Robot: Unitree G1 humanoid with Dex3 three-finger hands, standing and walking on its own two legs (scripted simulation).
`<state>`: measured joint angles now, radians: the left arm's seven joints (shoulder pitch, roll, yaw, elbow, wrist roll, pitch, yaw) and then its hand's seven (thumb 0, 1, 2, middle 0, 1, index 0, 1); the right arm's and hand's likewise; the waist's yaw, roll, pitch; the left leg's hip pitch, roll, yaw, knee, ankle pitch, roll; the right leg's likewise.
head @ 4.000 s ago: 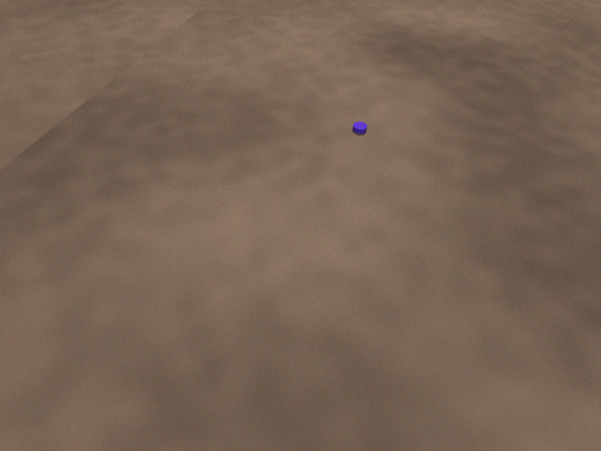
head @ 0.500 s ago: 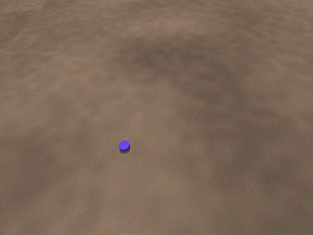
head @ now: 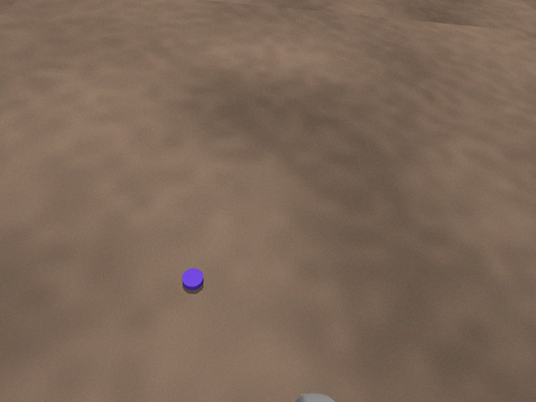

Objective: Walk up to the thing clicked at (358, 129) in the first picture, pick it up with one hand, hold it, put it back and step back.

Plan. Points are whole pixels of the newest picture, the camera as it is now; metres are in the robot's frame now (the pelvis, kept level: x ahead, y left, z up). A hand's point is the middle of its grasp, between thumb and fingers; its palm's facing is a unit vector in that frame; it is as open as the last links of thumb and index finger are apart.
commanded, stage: walk up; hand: left
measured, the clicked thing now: (192, 279) +0.70 +0.20 -0.76
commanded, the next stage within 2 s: none
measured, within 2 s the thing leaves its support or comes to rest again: neither
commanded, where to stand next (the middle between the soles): +0.30 -0.03 m, yaw -1 degrees
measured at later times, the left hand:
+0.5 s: hand (123, 344) +0.25 +0.22 -0.12, palm faces -0.05 -0.91 -0.40, open 7.3 cm
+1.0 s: hand (113, 336) +0.28 +0.26 -0.16, palm faces -0.11 -0.93 -0.35, open 7.3 cm
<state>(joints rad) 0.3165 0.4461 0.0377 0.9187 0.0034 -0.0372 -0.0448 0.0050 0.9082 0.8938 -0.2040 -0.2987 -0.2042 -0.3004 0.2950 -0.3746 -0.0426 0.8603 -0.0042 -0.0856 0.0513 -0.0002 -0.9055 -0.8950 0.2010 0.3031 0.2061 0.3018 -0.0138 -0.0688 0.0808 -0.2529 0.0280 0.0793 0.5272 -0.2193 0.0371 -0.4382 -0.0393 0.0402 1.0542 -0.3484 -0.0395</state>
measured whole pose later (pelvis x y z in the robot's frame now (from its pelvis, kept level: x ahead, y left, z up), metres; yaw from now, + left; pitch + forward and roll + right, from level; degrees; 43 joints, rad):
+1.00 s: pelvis +0.23 -0.01 -0.01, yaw -3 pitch -3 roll -1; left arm 0.28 0.42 0.03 0.96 0.02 0.00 -0.03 0.00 0.91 0.89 -0.21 -0.30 -0.21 -0.30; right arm 0.23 -0.38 -0.03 0.90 -0.03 -0.03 0.03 0.00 -0.90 -0.89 0.20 0.30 0.21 0.30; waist -0.01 -0.03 0.08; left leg -0.34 0.05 0.05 0.57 -0.20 0.03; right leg -0.34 -0.04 -0.02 0.80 -0.47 -0.02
